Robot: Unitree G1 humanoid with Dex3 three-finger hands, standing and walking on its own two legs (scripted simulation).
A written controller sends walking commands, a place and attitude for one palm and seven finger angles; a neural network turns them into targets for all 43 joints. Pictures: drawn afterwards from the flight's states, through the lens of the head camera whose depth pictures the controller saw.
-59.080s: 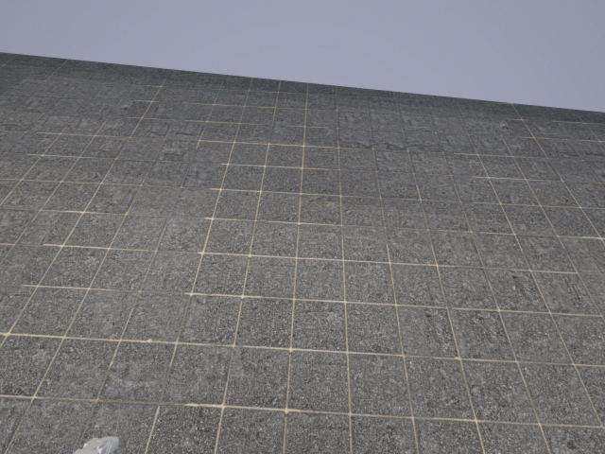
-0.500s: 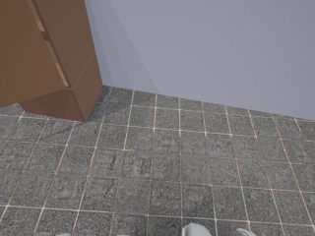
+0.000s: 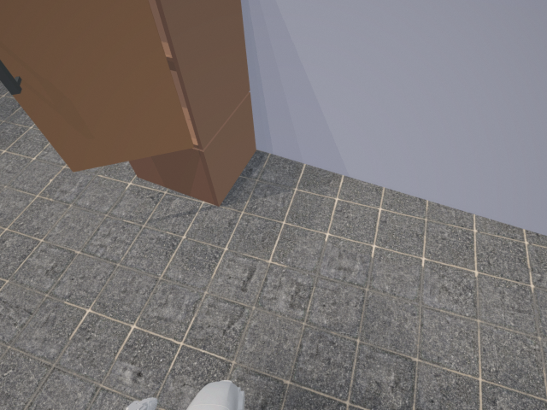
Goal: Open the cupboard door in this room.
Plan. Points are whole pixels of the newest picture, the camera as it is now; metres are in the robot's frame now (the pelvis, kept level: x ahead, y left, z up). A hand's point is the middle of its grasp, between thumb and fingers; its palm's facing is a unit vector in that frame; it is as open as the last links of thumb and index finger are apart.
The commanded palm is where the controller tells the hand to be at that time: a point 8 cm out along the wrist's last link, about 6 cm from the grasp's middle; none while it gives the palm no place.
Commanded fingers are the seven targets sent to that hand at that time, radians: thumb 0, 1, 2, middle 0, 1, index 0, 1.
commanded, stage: turn to face it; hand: left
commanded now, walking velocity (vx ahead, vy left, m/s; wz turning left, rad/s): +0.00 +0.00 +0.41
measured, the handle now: out of the picture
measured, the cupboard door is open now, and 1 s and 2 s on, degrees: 39 39 39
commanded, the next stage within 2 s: take the last steps up to it in 0.32 s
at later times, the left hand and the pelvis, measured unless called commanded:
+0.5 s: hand out of the picture +0.04 +0.25 -0.17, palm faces +0.23 -0.95 -0.21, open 7.4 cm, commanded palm none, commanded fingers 0.00 0.90 0.90 -0.20 -0.30 -0.20 -0.30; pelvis +0.02 +0.04 +0.00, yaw +11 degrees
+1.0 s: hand out of the picture -0.02 +0.24 -0.17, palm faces +0.42 -0.89 -0.19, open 7.4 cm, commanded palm none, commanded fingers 0.00 0.90 0.90 -0.20 -0.30 -0.20 -0.30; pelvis +0.12 +0.11 -0.01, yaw +21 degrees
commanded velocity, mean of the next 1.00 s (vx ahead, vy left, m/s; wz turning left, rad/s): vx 0.18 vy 0.09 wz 0.22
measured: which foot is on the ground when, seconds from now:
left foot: up 0.00-0.18, down 0.20-0.62, up 0.64-1.00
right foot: down 0.00-0.20, up 0.22-0.60, down 0.62-1.00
